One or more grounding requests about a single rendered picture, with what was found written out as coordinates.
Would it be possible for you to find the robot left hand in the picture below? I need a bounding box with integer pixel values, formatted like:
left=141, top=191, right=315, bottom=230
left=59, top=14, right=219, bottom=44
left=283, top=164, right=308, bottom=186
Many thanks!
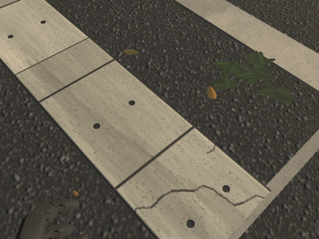
left=16, top=198, right=89, bottom=239

